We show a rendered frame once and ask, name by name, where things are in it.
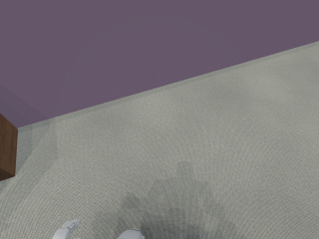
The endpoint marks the cupboard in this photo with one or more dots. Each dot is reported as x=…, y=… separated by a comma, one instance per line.
x=8, y=149

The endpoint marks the left robot hand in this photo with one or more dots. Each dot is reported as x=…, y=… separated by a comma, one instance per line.
x=67, y=228

